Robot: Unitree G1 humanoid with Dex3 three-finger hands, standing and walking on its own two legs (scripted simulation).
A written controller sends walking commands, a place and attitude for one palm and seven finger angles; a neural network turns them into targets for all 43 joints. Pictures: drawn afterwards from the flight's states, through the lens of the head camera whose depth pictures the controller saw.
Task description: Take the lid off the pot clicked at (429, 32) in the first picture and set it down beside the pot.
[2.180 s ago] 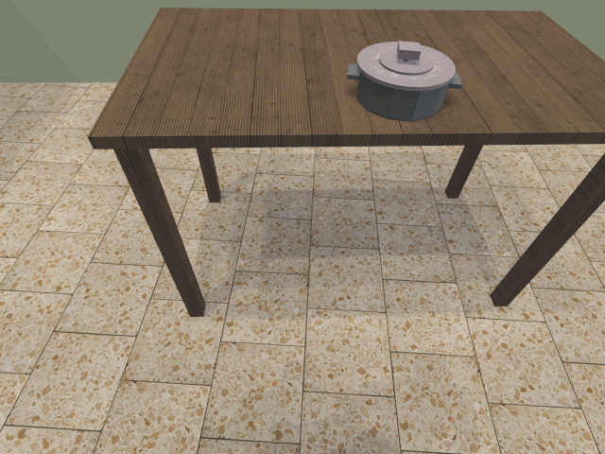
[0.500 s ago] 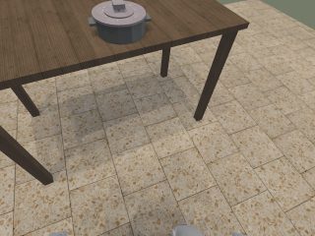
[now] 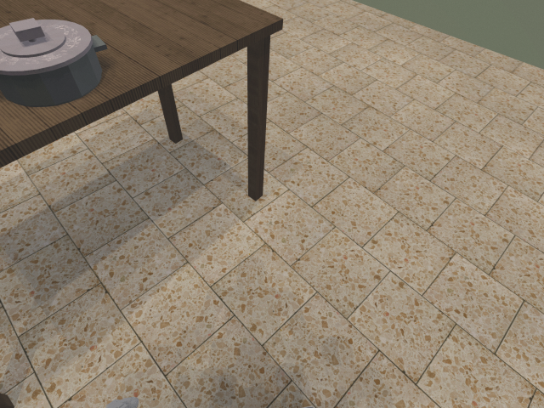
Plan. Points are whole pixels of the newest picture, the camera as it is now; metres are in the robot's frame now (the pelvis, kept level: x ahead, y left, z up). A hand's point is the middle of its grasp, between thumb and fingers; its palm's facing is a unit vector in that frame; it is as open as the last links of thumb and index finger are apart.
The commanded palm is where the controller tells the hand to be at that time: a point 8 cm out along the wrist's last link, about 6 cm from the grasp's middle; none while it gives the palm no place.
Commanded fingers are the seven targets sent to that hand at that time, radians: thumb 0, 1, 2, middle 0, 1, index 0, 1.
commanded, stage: walk to a spot facing it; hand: left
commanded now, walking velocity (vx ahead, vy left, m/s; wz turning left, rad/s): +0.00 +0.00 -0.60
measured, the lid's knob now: (27, 29) +0.71 +0.51 +0.16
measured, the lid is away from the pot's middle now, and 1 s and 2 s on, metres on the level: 0.00 0.00 0.00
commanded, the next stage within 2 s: turn to face it in 1.06 s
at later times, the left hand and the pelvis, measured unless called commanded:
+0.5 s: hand out of the picture +0.14 +0.13 -0.15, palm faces -0.24 -0.94 -0.23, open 7.4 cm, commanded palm none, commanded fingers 0.00 0.90 0.90 -0.20 -0.30 -0.20 -0.30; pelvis +0.05 -0.05 +0.01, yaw -17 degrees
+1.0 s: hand (268, 263) +0.41 +0.02 -0.14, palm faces -0.56 -0.81 -0.20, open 7.4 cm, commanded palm none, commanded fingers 0.00 0.90 0.90 -0.20 -0.30 -0.20 -0.30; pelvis +0.21 -0.09 +0.01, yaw -37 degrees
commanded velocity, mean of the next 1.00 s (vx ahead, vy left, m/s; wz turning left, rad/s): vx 0.28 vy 0.00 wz -0.56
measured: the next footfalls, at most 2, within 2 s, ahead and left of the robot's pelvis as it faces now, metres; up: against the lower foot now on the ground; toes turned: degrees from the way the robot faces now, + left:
right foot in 0.32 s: +0.04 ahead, -0.16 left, +0.00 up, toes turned -18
left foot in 0.70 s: +0.30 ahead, +0.02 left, +0.00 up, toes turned -19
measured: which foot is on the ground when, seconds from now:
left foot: down 0.00-0.32, up 0.34-0.68, down 0.70-1.00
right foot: up 0.00-0.30, down 0.32-0.70, up 0.72-1.00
